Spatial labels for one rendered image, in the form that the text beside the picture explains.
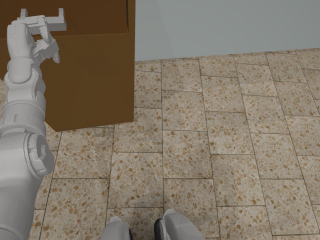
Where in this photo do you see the handle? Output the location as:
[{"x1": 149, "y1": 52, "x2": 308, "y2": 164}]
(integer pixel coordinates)
[{"x1": 17, "y1": 8, "x2": 67, "y2": 31}]

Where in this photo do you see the robot left upper arm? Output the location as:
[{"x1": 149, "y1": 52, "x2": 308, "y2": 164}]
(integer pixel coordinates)
[{"x1": 0, "y1": 132, "x2": 55, "y2": 240}]

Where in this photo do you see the right robot thigh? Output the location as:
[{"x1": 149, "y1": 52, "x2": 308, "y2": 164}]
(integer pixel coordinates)
[{"x1": 159, "y1": 212, "x2": 206, "y2": 240}]

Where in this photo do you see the drawer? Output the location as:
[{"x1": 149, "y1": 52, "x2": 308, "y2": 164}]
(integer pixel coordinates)
[{"x1": 0, "y1": 0, "x2": 127, "y2": 38}]

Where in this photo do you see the left robot forearm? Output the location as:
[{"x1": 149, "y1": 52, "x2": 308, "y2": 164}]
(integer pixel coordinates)
[{"x1": 0, "y1": 57, "x2": 47, "y2": 139}]

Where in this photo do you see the robot thigh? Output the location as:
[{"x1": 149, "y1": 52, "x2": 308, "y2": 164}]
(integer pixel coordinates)
[
  {"x1": 159, "y1": 212, "x2": 206, "y2": 240},
  {"x1": 99, "y1": 221, "x2": 130, "y2": 240}
]

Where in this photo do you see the left robot hand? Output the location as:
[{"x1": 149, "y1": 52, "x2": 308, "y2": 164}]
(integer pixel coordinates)
[{"x1": 7, "y1": 15, "x2": 60, "y2": 67}]

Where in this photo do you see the cabinet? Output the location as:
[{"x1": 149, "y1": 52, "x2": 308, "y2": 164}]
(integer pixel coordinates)
[{"x1": 0, "y1": 0, "x2": 136, "y2": 132}]

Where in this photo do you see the left robot thigh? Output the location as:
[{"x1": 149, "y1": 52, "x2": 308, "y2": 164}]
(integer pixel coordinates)
[{"x1": 99, "y1": 221, "x2": 130, "y2": 240}]

